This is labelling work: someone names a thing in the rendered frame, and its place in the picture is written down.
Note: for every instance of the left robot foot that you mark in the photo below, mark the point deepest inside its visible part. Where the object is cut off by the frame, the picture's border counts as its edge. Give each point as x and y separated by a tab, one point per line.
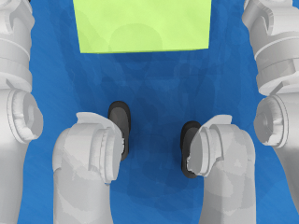
119	113

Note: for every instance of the robot right shin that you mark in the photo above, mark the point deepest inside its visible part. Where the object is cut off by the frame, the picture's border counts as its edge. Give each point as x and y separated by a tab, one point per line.
221	119

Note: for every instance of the robot right forearm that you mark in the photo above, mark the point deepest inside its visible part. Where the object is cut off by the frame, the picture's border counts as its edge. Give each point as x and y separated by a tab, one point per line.
274	36

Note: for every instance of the left robot upper arm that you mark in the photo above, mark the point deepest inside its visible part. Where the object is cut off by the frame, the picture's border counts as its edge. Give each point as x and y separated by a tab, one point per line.
21	121

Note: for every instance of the right robot upper arm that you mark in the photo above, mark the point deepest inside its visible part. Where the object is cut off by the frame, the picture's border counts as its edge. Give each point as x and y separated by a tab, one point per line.
276	124

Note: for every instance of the robot left forearm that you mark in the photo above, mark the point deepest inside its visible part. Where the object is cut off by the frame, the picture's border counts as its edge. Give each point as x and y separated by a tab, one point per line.
16	23

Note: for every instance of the carton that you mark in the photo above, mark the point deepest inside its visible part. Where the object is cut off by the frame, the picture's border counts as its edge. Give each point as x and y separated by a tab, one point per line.
129	26

